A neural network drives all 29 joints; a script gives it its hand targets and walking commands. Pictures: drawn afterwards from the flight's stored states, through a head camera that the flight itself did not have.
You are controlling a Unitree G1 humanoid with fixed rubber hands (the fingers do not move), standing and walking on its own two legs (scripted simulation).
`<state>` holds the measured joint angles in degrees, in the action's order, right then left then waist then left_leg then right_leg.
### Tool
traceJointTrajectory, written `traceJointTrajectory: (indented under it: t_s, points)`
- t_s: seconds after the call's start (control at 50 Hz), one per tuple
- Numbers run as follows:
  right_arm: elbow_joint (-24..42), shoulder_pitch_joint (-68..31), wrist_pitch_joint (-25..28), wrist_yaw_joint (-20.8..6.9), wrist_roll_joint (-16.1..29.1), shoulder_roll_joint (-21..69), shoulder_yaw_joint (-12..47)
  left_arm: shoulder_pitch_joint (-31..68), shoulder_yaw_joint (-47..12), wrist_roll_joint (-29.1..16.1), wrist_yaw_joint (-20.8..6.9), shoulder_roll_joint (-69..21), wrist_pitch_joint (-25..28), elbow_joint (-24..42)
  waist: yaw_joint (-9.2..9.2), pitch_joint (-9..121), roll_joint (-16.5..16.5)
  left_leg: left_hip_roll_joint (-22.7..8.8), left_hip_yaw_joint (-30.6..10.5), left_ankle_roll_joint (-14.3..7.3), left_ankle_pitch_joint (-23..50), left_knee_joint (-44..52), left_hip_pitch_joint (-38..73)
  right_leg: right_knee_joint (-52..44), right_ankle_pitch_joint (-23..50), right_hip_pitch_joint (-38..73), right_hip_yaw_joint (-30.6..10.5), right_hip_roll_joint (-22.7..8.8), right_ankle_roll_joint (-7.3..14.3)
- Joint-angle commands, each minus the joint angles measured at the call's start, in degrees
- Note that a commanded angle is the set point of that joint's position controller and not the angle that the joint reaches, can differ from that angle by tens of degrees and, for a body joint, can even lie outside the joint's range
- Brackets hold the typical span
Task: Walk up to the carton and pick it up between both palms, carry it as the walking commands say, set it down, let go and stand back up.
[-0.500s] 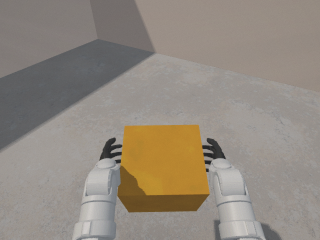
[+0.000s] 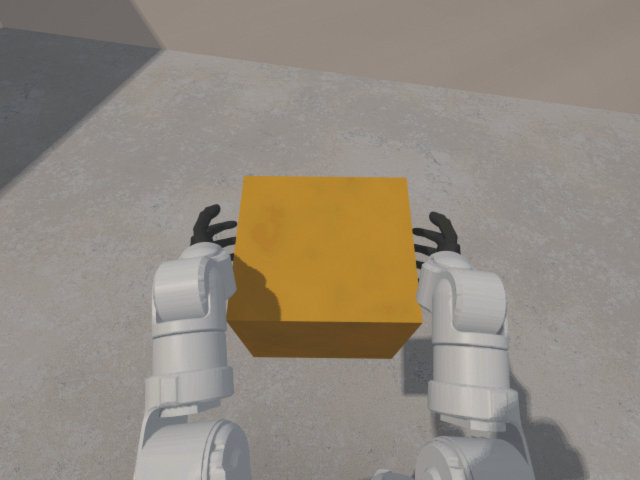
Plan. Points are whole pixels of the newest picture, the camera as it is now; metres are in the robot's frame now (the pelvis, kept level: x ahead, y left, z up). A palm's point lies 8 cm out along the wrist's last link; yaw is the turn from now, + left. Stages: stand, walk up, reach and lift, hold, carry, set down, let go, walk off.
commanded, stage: carry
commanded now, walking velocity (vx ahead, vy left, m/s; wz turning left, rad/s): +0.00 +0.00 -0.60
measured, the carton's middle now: (323, 274) +0.38 +0.02 +0.04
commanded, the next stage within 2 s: none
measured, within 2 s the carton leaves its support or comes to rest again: neither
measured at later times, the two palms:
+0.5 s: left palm (332, 262) +0.38 +0.01 +0.07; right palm (561, 338) +0.27 -0.25 +0.08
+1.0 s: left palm (425, 284) +0.33 -0.10 +0.10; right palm out of the picture +0.14 -0.31 +0.10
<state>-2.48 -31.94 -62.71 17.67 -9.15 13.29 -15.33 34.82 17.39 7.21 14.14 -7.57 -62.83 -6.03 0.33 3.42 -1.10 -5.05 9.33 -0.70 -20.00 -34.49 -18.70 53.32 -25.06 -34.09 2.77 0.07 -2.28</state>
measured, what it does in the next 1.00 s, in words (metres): steps on the spot, turning right: right foot, then left foot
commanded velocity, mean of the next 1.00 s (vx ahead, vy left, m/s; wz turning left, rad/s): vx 0.00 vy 0.00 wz -0.60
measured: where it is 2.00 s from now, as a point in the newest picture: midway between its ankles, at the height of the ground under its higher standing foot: outside the picture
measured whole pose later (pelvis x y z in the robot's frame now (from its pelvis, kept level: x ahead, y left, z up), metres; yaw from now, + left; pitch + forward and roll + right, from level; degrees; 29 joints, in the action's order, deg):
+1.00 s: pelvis -0.03 +0.00 -0.01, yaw -36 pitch +4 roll +0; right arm 0.8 -30.5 -62.7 16.4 -7.6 12.0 -16.7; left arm 34.6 16.6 8.3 16.0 -10.6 -62.3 -3.6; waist -2.0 2.9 -1.5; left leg -3.3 5.5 2.8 -21.2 -40.1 -25.5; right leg 38.6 -14.5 -28.3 -1.4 0.9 -0.1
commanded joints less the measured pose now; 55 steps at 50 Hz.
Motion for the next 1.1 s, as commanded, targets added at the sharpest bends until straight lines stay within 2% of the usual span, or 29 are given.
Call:
traceJointTrajectory:
  t_s: [0.0,0.06,0.12,0.14,0.16,0.18,0.2,0.22,0.26,0.34,0.4,0.42,0.44,0.46,0.48,0.54,0.64,0.68,0.7,0.72,0.74,0.76,0.8,0.94,0.96,0.98,1.02,1.04,1.08]
  points:
    - [3.16,-40.35,2.02,-11.03,17.89,44.68,30.94,41.01,-35.99,-18.55,-8.38,-56.43,0.89,1.68,-1.23,22.85,12.14,-12.86,-6.86,-5.22,45.03,3.57,20.84,-3.43,-0.35,0.51,2.75,-0.21,-0.09]
    - [3.78,-40.26,2.09,-10.65,17.15,43.32,29.94,42.01,-37.04,-19.66,-8.35,-57.10,0.86,1.27,-1.71,24.98,16.71,-14.37,-4.99,-3.67,46.72,0.71,24.47,-11.30,1.09,2.23,5.08,0.57,0.41]
    - [0.97,-41.28,1.93,-10.24,15.93,43.20,29.35,43.11,-36.15,-19.80,-8.44,-56.45,0.59,-0.55,-0.60,25.57,13.07,-12.46,0.46,1.51,44.50,-8.70,22.14,-28.61,16.08,11.47,4.68,-1.33,1.44]
    - [1.04,-37.43,1.71,-10.03,16.04,43.76,29.83,37.49,-35.61,-19.56,-8.60,-56.96,0.36,-1.59,0.12,27.39,8.43,-10.54,0.56,4.30,32.06,-12.74,11.71,-27.64,28.09,22.79,-3.18,-5.73,2.64]
    - [1.88,-37.92,1.60,-9.93,16.10,44.02,30.76,35.28,-35.00,-19.65,-8.85,-56.18,0.36,-2.06,0.81,28.92,-1.19,-7.03,0.25,6.73,9.09,-19.61,-3.92,-21.98,58.40,36.80,-14.31,-13.46,5.41]
    - [3.96,-48.87,1.82,-10.00,17.91,43.89,32.03,42.56,-34.13,-19.50,-8.55,-55.78,1.13,-2.90,1.60,28.35,-12.13,-1.02,0.57,8.69,-17.83,-23.02,-18.15,-16.86,84.05,44.90,-23.62,-19.48,11.54]
    - [3.84,-49.46,1.73,-10.16,19.26,44.67,32.85,42.53,-33.43,-19.43,-8.47,-55.23,1.54,-1.95,1.41,28.32,-13.88,-1.02,-2.68,8.19,-21.03,-25.57,-22.07,-17.08,86.40,45.72,-25.27,-19.20,14.33]
    - [2.04,-44.63,1.72,-10.63,20.08,45.86,33.06,38.60,-32.98,-19.22,-8.52,-54.92,1.55,-1.05,1.10,29.45,-9.01,-0.20,-4.79,7.25,-20.63,-27.52,-22.10,-17.76,78.63,45.29,-24.05,-18.83,13.91]
    - [4.17,-48.23,2.22,-11.28,22.21,48.76,35.77,39.30,-31.75,-17.52,-8.53,-55.15,2.06,0.45,1.22,28.77,-10.58,1.22,-6.34,5.96,-14.98,-21.92,-19.57,-20.34,63.63,40.51,-21.26,-17.34,12.12]
    - [9.56,-49.13,3.81,-11.75,24.50,51.88,38.86,39.57,-33.41,-18.00,-9.19,-56.52,3.77,6.68,1.30,32.74,-11.55,3.02,-6.21,4.78,-6.72,-16.54,-16.21,-20.49,54.30,39.52,-18.85,-13.94,10.70]
    - [9.27,-42.15,3.52,-12.18,23.79,51.74,38.46,34.51,-35.41,-16.94,-8.99,-56.20,3.23,7.46,0.90,32.20,-7.25,4.54,-3.90,3.77,-1.05,-6.50,-5.46,-18.99,49.01,30.63,-14.87,-11.13,8.99]
    - [8.28,-39.33,3.47,-12.49,23.71,52.01,37.91,34.63,-35.94,-16.78,-8.81,-56.00,2.97,8.31,-0.49,32.45,-3.72,1.96,-5.43,2.26,3.61,1.94,3.19,-15.07,43.54,24.69,-12.35,-9.07,7.33]
    - [9.23,-38.68,3.57,-12.65,23.86,51.04,38.40,31.19,-36.21,-16.08,-8.71,-56.13,2.73,7.45,-1.45,33.89,1.89,-4.79,-10.55,-0.37,19.22,7.33,15.43,-9.65,31.64,15.16,-8.57,-4.92,3.89]
    - [9.67,-37.82,3.41,-12.50,23.39,50.39,37.87,31.30,-36.48,-16.16,-8.51,-56.04,2.58,9.14,-1.30,35.26,15.60,-18.56,-23.72,-5.49,47.10,7.67,27.61,-1.05,5.37,2.16,-4.01,0.54,0.09]
    - [9.47,-39.85,3.49,-12.33,23.21,49.58,37.98,34.19,-37.20,-16.66,-8.63,-55.22,2.67,9.65,-0.98,33.85,21.46,-24.29,-26.24,-11.15,59.42,4.40,29.58,2.32,-13.20,-3.99,-2.20,0.16,-0.53]
    - [9.95,-44.50,4.06,-12.12,20.63,48.50,37.40,40.95,-39.18,-18.52,-9.51,-56.85,2.75,7.19,-1.18,26.95,9.61,-18.50,-16.88,-9.15,49.07,4.82,21.59,1.13,-7.75,-0.79,-1.26,-1.79,-0.07]
    - [8.77,-36.01,3.23,-12.05,17.95,46.02,33.85,34.04,-41.35,-21.60,-10.17,-58.41,1.66,5.76,-1.34,29.05,12.62,-15.37,-4.96,-3.60,45.18,0.82,24.23,-17.71,1.06,8.51,5.20,1.38,0.27]
    - [6.73,-32.68,2.01,-11.98,17.17,47.22,33.26,33.04,-40.81,-21.73,-10.28,-58.42,0.89,6.00,-0.71,28.59,11.08,-13.90,-1.65,-0.34,43.34,-3.38,22.90,-29.48,10.90,14.91,5.05,-0.80,0.65]
    - [5.50,-33.45,1.93,-11.79,16.84,47.14,33.21,34.81,-40.64,-21.60,-10.33,-57.68,0.88,6.21,-0.26,29.46,8.52,-12.98,-0.94,2.16,35.69,-6.83,16.69,-31.14,17.13,21.77,-0.20,-4.36,1.51]
    - [4.79,-30.33,1.38,-11.86,16.40,46.85,33.31,30.42,-40.18,-21.20,-10.45,-56.93,0.29,4.97,0.24,30.78,4.15,-10.53,-1.28,4.70,24.06,-11.92,4.90,-25.47,42.20,33.23,-9.74,-10.00,3.81]
    - [5.29,-36.57,1.20,-12.05,17.12,46.92,34.25,35.09,-39.70,-21.16,-10.65,-56.04,0.50,4.41,0.76,29.27,-7.04,-4.97,1.02,7.29,-1.04,-17.16,-8.53,-18.22,68.78,39.89,-17.73,-16.33,8.16]
    - [4.93,-40.00,0.82,-12.25,18.04,46.12,34.17,35.80,-38.86,-19.72,-10.17,-54.72,0.55,3.27,1.20,27.23,-11.88,-2.13,-0.02,7.72,-18.88,-21.48,-17.23,-19.17,73.18,41.10,-22.66,-18.51,12.36]
    - [1.72,-34.93,-0.19,-12.95,18.93,47.99,34.35,31.87,-37.30,-19.30,-10.79,-54.50,-0.56,3.79,0.78,23.78,-5.97,-1.99,-5.09,6.54,-17.20,-27.25,-21.43,-22.14,58.05,38.88,-22.53,-18.46,12.81]
    - [5.21,-44.91,1.03,-13.71,22.96,53.01,37.14,36.79,-34.97,-17.43,-10.46,-57.73,0.75,4.02,0.56,24.50,-10.56,3.73,-2.66,4.31,-2.53,-6.55,-5.68,-24.23,31.44,24.43,-14.51,-10.82,9.20]
    - [5.46,-43.59,1.09,-13.86,23.49,52.93,36.96,35.66,-35.00,-17.16,-10.31,-57.53,0.89,4.86,-0.16,25.62,-6.43,2.87,-2.95,3.40,0.17,-0.62,-0.37,-21.76,30.53,21.45,-14.04,-9.98,8.33]
    - [5.80,-39.79,1.11,-13.90,23.33,52.43,36.78,31.77,-35.18,-16.87,-10.18,-57.18,0.75,4.60,-1.42,28.13,-3.19,-1.64,-6.68,1.17,6.96,7.07,10.77,-16.23,27.38,15.13,-9.79,-7.46,5.51]
    - [5.91,-34.47,0.64,-14.12,22.76,52.35,36.05,25.67,-35.61,-15.91,-9.99,-58.22,-0.33,4.37,-1.26,27.18,20.64,-24.69,-27.57,-8.89,39.49,10.87,21.92,4.61,-11.18,-3.53,-0.96,1.66,-0.04]
    - [5.86,-40.38,1.04,-14.06,22.79,51.36,35.65,33.71,-36.31,-16.68,-10.10,-56.88,0.03,5.68,-1.24,26.32,17.64,-24.02,-24.02,-11.33,36.95,8.50,17.73,6.44,-11.65,-2.53,-2.82,-2.56,0.49]
    - [5.42,-41.73,1.58,-13.96,20.60,50.94,35.18,39.44,-38.59,-18.28,-10.65,-58.38,0.41,4.97,-1.10,21.17,10.50,-19.42,-18.13,-9.12,32.41,9.37,13.94,6.30,-7.87,-1.32,-1.63,-2.36,0.82]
